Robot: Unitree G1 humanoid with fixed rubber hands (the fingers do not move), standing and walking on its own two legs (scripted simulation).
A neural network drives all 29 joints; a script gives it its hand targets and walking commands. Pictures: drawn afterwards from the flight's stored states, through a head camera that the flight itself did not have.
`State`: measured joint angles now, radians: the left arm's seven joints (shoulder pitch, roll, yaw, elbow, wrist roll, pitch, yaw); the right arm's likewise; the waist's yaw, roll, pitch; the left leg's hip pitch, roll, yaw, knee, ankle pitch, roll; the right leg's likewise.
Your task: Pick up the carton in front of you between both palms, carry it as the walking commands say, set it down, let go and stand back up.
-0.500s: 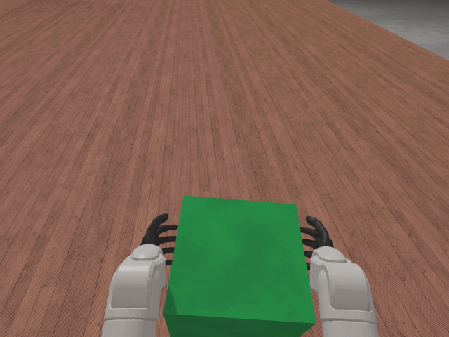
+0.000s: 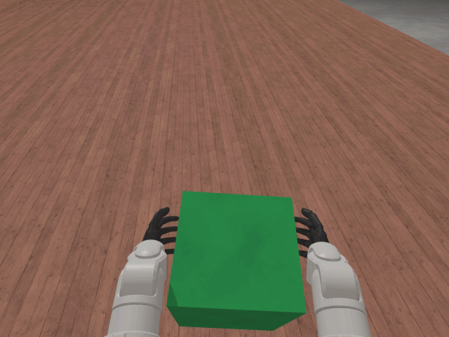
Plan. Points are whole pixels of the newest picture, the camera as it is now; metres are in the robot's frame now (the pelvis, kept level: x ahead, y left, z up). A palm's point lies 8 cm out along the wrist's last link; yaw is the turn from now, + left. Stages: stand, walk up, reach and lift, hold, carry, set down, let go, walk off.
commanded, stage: carry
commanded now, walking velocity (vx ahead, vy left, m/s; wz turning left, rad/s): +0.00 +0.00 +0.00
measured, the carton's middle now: (231, 266) +0.32 +0.00 -0.05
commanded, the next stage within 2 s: hold in 0.62 s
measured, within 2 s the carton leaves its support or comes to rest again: neither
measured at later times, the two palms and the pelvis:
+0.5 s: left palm (146, 254) +0.29 +0.16 +0.04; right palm (313, 255) +0.29 -0.14 +0.04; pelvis -0.01 +0.01 +0.00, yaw +0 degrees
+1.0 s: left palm (134, 267) +0.27 +0.18 +0.03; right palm (295, 241) +0.32 -0.11 +0.04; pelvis -0.02 -0.02 +0.00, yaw +14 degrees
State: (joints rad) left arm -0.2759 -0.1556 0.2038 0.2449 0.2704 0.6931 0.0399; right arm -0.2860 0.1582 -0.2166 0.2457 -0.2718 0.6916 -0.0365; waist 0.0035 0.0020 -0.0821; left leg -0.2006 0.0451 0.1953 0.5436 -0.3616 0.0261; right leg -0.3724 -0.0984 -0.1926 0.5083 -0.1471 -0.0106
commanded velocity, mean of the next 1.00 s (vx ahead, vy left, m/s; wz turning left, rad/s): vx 0.00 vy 0.00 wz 0.00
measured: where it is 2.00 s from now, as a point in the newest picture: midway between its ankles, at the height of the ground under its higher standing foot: outside the picture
